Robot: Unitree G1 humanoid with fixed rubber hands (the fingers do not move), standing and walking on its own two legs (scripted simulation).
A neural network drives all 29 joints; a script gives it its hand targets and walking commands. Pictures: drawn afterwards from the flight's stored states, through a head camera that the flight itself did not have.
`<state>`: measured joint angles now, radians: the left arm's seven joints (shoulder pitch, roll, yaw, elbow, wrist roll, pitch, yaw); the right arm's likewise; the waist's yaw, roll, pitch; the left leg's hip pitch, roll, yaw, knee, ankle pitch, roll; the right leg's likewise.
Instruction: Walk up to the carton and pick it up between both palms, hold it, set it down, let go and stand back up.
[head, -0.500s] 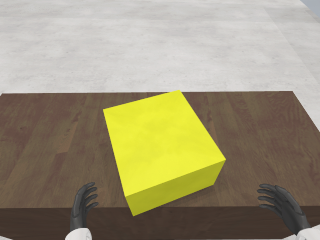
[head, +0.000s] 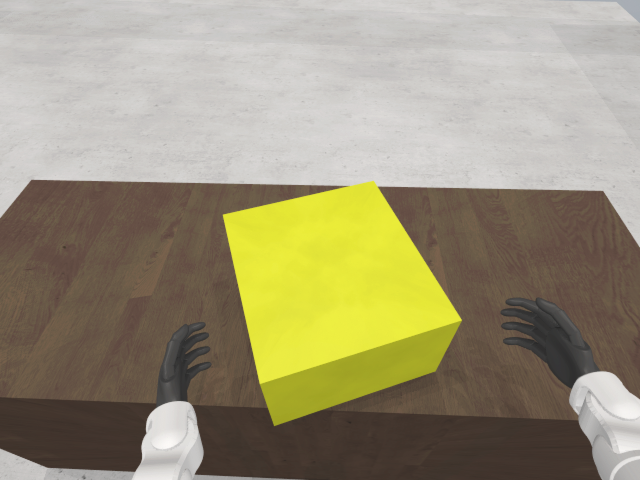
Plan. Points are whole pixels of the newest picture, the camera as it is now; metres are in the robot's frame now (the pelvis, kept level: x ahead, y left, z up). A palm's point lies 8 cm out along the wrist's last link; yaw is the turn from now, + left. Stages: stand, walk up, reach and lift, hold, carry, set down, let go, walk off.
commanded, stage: reach and lift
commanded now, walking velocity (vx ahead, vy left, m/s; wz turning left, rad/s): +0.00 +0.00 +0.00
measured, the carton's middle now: (328, 292) +0.43 +0.04 -0.09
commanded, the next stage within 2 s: none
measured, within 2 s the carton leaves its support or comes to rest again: neither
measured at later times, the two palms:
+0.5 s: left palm (180, 338) +0.28 +0.22 +0.02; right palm (542, 295) +0.36 -0.25 +0.04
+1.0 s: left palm (188, 283) +0.35 +0.22 +0.05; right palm (513, 228) +0.44 -0.22 +0.08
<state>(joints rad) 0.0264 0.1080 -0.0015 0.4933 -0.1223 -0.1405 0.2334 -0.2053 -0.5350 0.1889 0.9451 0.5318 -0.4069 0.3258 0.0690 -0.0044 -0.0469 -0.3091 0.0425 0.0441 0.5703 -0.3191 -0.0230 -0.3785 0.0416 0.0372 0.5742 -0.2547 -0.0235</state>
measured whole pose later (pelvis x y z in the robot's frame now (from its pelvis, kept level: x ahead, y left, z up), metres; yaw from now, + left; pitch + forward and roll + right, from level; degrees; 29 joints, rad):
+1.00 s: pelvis -0.01 -0.01 +0.00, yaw +0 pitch +14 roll +1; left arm -0.55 0.11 0.10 0.64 -0.15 0.14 0.21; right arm -0.79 -0.56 0.20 1.06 0.53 -0.08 0.23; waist 0.16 0.00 -0.13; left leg -0.54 0.04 0.04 0.56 -0.26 -0.03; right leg -0.61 0.04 0.04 0.57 -0.20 -0.03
